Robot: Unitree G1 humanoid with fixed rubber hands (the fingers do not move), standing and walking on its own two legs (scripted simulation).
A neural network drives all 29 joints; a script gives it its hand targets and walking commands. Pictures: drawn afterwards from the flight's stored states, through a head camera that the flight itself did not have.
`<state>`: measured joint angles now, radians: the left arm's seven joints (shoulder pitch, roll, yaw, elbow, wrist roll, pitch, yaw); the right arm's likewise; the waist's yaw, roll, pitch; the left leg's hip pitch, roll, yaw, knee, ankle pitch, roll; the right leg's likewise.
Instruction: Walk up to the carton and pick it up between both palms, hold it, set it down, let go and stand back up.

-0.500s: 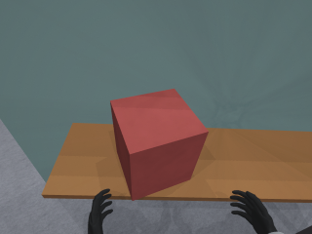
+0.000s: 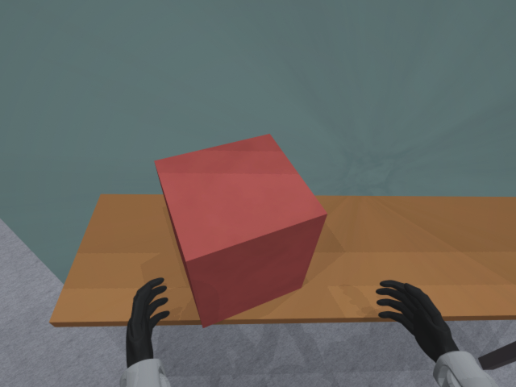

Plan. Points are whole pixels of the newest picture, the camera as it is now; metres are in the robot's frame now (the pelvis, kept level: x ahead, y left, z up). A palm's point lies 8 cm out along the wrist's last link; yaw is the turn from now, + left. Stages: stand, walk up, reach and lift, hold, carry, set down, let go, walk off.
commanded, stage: reach and lift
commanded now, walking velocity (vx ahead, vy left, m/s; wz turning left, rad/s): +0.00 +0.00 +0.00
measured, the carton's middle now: (236, 231) +0.38 +0.07 +0.00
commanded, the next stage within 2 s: none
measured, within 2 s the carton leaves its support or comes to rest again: neither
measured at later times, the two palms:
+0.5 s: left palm (123, 291) +0.23 +0.21 +0.06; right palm (404, 269) +0.28 -0.20 +0.05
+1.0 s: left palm (110, 255) +0.25 +0.22 +0.12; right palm (392, 216) +0.34 -0.17 +0.11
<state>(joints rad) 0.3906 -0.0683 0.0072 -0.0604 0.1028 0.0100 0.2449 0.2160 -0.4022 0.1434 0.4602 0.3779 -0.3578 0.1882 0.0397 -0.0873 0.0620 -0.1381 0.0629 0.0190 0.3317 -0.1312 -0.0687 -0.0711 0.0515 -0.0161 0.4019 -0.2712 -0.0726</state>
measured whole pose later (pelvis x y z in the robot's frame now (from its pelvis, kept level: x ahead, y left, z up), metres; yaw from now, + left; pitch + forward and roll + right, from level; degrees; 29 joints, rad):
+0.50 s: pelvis +0.01 +0.00 +0.01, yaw +0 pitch -2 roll +1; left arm 0.21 0.02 0.08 -0.23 -0.03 0.30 0.17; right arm 0.02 -0.40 0.13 0.22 0.40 -0.05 0.06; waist 0.04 -0.03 0.07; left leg -0.10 0.06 0.01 0.23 -0.09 -0.06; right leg -0.04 0.05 0.00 0.30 -0.22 -0.06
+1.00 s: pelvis -0.02 +0.01 +0.00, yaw -2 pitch +0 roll +0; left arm -0.13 0.03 0.14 -0.30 -0.09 0.70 0.24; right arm -0.37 -0.43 0.09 0.32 0.45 0.26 0.04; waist 0.11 -0.02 0.02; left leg -0.21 0.07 0.03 0.27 -0.06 -0.05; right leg -0.16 0.06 0.02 0.34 -0.19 -0.06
